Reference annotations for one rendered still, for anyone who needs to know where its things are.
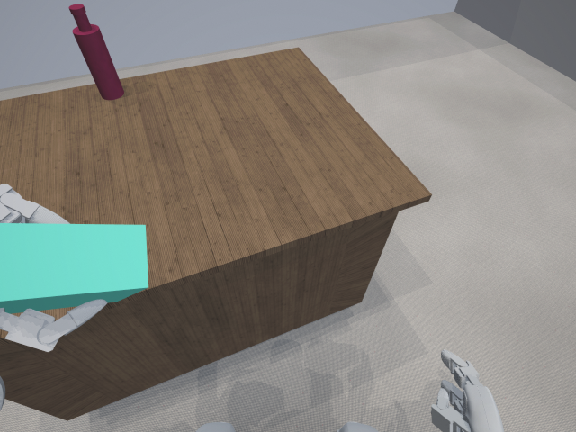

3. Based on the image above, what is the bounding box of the sponge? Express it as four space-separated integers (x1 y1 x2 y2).
0 223 149 314

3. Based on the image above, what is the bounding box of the robot left hand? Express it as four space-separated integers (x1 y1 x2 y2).
0 184 108 352

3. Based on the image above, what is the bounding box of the robot right hand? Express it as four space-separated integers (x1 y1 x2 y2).
431 350 504 432

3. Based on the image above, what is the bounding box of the table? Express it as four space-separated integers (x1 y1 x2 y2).
0 48 432 421

